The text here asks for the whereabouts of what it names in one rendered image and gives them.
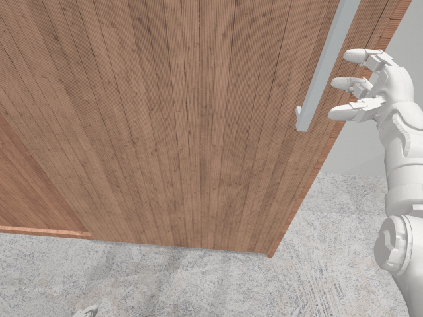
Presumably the right robot forearm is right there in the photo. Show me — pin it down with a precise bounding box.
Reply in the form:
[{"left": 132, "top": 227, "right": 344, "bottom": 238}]
[{"left": 376, "top": 101, "right": 423, "bottom": 218}]

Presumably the robot right hand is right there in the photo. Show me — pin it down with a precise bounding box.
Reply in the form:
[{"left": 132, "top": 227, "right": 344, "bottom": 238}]
[{"left": 328, "top": 49, "right": 414, "bottom": 123}]

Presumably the wardrobe door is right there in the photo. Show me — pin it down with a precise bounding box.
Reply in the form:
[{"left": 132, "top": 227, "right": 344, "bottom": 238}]
[
  {"left": 0, "top": 111, "right": 88, "bottom": 232},
  {"left": 0, "top": 0, "right": 398, "bottom": 254}
]

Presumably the right robot upper arm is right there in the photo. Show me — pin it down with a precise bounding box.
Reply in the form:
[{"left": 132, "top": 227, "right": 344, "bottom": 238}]
[{"left": 373, "top": 214, "right": 423, "bottom": 317}]

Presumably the handle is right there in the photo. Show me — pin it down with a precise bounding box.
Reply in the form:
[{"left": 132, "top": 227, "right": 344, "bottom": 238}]
[{"left": 295, "top": 0, "right": 361, "bottom": 132}]

